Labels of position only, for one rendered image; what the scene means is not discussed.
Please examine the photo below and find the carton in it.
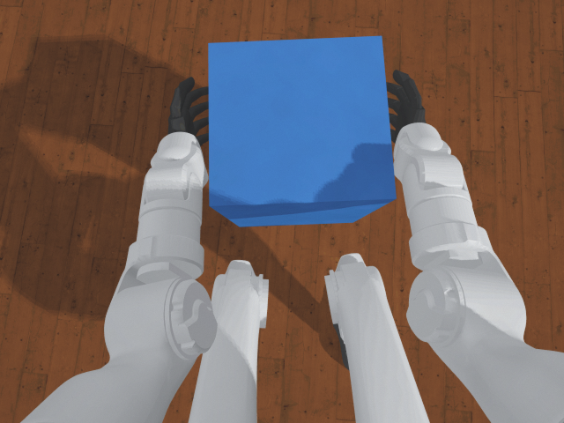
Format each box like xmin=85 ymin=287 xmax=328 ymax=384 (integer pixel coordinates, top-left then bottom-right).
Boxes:
xmin=208 ymin=36 xmax=397 ymax=227

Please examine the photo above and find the left robot hand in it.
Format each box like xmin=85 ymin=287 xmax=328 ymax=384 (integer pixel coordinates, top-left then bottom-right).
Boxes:
xmin=167 ymin=77 xmax=209 ymax=147

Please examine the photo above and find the robot right foot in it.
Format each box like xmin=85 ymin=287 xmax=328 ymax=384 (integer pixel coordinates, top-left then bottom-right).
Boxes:
xmin=333 ymin=323 xmax=350 ymax=371

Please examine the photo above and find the left robot shin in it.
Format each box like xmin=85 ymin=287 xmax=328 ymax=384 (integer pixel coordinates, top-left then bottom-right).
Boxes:
xmin=211 ymin=260 xmax=256 ymax=303

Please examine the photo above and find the left robot forearm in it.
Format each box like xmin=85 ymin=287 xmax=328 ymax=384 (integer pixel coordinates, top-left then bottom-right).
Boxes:
xmin=104 ymin=132 xmax=209 ymax=348

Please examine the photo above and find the robot left upper arm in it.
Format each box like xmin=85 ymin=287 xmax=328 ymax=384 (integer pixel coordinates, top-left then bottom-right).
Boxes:
xmin=20 ymin=277 xmax=218 ymax=423

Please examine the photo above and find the right robot forearm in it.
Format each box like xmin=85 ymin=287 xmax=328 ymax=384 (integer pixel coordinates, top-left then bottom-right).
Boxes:
xmin=393 ymin=122 xmax=526 ymax=326

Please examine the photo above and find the right robot hand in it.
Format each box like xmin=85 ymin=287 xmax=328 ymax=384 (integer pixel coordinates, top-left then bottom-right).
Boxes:
xmin=386 ymin=70 xmax=426 ymax=143

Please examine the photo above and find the robot right upper arm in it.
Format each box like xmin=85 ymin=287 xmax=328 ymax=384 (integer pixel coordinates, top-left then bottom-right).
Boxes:
xmin=406 ymin=265 xmax=564 ymax=423

